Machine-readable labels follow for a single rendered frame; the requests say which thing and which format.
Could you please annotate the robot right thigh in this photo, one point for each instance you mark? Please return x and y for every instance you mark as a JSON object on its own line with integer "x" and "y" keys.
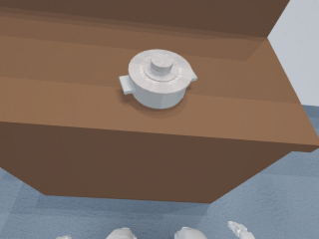
{"x": 189, "y": 233}

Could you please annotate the table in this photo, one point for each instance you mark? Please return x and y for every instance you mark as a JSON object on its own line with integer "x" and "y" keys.
{"x": 68, "y": 129}

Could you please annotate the knob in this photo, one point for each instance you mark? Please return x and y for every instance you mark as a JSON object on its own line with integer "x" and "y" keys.
{"x": 161, "y": 62}

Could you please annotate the lid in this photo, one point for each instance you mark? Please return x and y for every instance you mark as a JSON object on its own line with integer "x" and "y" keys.
{"x": 156, "y": 83}

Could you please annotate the right robot hand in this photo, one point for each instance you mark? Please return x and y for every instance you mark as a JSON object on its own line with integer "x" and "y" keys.
{"x": 239, "y": 230}

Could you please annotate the robot thigh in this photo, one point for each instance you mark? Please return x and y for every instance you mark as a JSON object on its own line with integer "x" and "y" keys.
{"x": 189, "y": 233}
{"x": 122, "y": 233}

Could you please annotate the pot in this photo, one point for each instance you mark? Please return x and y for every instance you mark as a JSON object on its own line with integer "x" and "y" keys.
{"x": 150, "y": 100}

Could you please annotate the robot left thigh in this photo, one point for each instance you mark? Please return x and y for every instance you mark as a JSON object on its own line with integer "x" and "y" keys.
{"x": 122, "y": 233}

